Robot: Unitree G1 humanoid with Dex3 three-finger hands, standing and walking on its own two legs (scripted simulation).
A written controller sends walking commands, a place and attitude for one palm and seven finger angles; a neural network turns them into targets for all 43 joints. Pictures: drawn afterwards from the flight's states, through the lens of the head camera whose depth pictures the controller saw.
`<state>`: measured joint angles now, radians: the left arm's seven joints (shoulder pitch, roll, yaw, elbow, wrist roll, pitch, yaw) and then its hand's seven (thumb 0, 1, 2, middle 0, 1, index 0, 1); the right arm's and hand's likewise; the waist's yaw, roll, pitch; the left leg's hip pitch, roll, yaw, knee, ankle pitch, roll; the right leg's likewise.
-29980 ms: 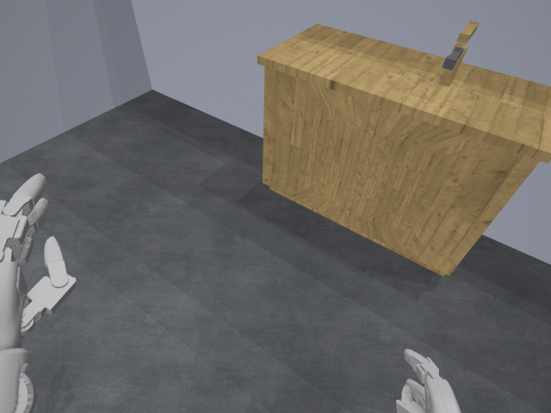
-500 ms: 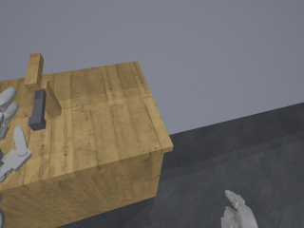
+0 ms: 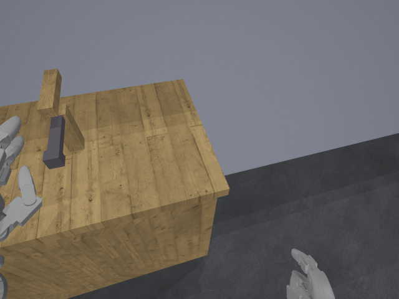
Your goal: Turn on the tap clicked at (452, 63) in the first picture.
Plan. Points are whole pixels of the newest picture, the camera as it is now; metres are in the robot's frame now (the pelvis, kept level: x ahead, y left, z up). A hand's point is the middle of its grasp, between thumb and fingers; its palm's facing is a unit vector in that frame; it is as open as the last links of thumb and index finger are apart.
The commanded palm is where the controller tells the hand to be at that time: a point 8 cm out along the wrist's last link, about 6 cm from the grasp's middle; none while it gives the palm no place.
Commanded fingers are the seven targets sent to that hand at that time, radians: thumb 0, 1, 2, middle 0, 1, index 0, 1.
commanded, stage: shuffle to correct the standing spot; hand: left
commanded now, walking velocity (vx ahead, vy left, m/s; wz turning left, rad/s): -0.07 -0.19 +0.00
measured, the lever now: (54, 158) +0.34 +0.31 +0.09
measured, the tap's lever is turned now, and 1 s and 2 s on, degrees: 0 0 0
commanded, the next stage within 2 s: come to a stop and stand still in 0.42 s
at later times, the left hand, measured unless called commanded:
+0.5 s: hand (47, 196) +0.23 +0.23 +0.17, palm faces +0.31 -0.85 -0.42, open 7.5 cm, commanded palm +0.17 +0.28 +0.18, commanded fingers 0.00 0.90 0.90 -0.20 -0.30 -0.20 -0.30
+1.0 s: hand out of the picture +0.20 +0.31 +0.17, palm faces +0.38 -0.85 -0.37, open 7.5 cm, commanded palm +0.15 +0.33 +0.18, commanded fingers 0.00 0.90 0.90 -0.20 -0.30 -0.20 -0.30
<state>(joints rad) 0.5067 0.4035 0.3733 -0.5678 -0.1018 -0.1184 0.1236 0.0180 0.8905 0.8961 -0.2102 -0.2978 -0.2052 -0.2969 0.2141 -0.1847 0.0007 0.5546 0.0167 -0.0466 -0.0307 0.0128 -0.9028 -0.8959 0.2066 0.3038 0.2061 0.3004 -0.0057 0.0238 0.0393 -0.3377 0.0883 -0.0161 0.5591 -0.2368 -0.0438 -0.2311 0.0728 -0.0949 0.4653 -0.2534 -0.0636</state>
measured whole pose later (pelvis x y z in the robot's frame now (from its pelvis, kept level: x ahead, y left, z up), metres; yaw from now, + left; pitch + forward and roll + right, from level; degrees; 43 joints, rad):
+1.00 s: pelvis -0.02 +0.06 +0.00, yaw -2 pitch -2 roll -2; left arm 0.41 0.43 0.40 -0.47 -0.05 -0.23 0.10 0.02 0.88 0.89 -0.22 -0.30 -0.21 -0.30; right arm 0.26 -0.18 0.01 0.59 0.01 -0.14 -0.04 0.01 -0.90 -0.90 0.20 0.30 0.20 0.30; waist 0.02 -0.06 0.04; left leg -0.30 0.01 0.05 0.53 -0.21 0.05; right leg -0.23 0.01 -0.02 0.50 -0.28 0.00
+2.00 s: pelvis +0.01 +0.06 +0.01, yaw +0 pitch -1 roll -2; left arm 0.44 0.35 0.34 -0.43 -0.04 -0.20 0.11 0.02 0.89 0.90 -0.21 -0.30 -0.21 -0.30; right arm 0.21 -0.20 0.00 0.60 0.01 -0.10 -0.03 0.01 -0.90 -0.90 0.21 0.30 0.21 0.30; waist 0.02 0.00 0.02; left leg -0.24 -0.01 0.02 0.46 -0.21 0.05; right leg -0.14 0.00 -0.02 0.38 -0.22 0.02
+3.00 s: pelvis +0.00 +0.00 +0.00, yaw -1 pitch +0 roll -1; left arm 0.47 0.42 0.39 -0.55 -0.09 -0.15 0.08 0.02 0.89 0.90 -0.21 -0.30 -0.21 -0.30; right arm 0.22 -0.19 -0.02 0.57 0.01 -0.06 -0.04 0.01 -0.90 -0.90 0.21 0.30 0.20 0.30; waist 0.00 -0.01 0.04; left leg -0.31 0.08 -0.01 0.55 -0.24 -0.04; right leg -0.22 0.09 -0.04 0.47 -0.25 -0.06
